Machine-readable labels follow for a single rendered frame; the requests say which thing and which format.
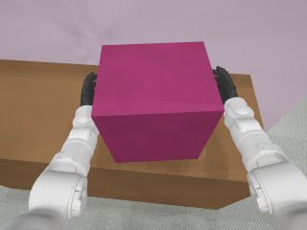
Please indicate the right robot forearm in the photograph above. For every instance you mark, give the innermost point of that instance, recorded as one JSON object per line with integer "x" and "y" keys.
{"x": 251, "y": 140}

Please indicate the left robot hand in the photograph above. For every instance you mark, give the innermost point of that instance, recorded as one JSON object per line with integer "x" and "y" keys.
{"x": 88, "y": 91}

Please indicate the right robot hand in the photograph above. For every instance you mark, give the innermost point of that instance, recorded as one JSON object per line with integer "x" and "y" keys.
{"x": 225, "y": 84}

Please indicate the carton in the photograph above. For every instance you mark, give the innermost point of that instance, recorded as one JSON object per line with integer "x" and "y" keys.
{"x": 156, "y": 101}

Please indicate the pedestal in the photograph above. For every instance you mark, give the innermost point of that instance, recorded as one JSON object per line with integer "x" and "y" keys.
{"x": 38, "y": 103}

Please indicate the left robot forearm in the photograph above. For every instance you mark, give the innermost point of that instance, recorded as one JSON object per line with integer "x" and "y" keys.
{"x": 78, "y": 148}

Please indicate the robot left upper arm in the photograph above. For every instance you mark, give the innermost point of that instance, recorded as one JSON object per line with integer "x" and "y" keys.
{"x": 57, "y": 197}

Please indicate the robot right upper arm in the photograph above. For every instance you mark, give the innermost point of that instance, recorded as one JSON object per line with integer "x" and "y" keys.
{"x": 280, "y": 190}

